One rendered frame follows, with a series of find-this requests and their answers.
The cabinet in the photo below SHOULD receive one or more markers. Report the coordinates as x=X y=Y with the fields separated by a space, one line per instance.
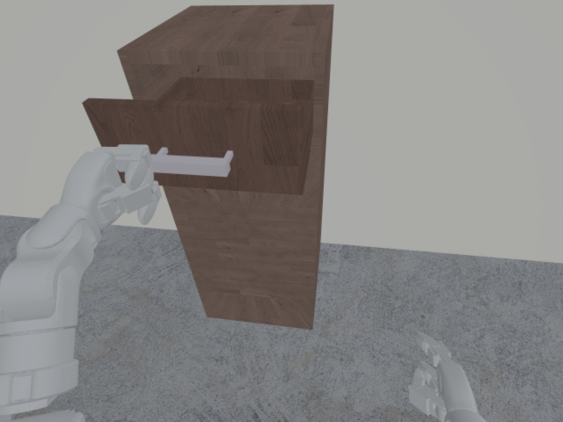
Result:
x=254 y=256

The right robot hand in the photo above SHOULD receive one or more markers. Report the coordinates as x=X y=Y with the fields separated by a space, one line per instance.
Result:
x=449 y=387

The robot left forearm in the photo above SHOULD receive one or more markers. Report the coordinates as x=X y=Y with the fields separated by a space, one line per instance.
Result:
x=39 y=293

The left robot hand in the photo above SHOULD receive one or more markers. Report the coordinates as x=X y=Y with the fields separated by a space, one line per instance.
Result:
x=94 y=184

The drawer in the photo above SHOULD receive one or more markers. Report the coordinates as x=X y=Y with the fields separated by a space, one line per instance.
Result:
x=267 y=123

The handle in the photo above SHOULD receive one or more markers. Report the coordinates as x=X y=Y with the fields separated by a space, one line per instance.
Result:
x=191 y=165

